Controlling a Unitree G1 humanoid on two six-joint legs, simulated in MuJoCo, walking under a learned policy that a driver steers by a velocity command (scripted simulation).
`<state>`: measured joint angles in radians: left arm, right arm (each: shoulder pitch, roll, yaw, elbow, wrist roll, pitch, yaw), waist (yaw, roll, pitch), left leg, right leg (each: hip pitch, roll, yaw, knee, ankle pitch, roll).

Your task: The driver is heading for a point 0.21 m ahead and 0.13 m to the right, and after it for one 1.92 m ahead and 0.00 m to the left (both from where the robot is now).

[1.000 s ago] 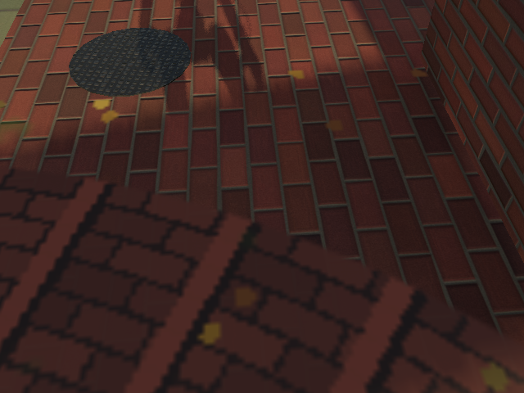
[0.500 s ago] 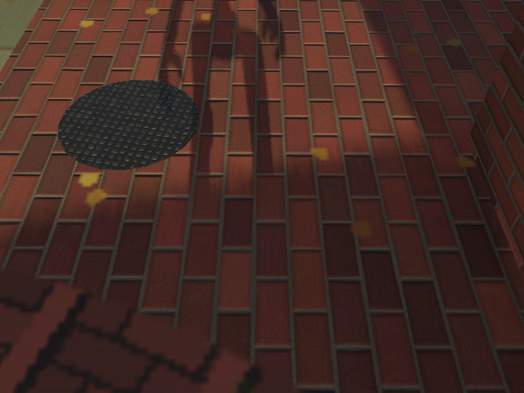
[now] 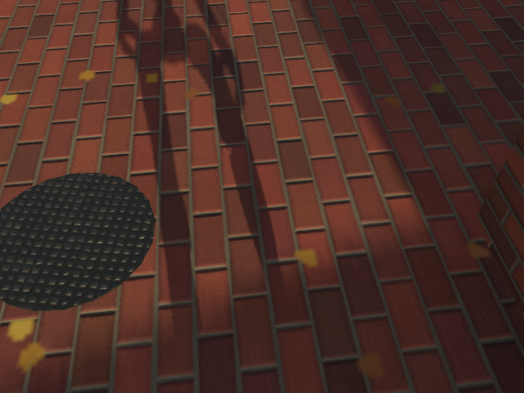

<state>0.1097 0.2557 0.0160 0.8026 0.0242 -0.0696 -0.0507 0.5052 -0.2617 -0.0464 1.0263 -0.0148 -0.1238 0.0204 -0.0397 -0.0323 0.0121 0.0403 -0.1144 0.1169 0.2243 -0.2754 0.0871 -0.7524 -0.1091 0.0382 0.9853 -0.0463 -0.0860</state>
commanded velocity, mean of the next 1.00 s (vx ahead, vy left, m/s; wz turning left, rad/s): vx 0.64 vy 0.00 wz -0.11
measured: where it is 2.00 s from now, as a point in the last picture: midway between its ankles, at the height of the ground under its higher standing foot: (291, 248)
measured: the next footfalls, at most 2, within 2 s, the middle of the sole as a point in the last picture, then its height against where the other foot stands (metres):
right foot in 0.18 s outside the picture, level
left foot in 0.60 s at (283, 273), level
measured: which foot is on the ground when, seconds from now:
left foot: down 0.00-0.20, up 0.22-0.58, down 0.60-1.00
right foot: up 0.00-0.16, down 0.18-0.62, up 0.64-1.00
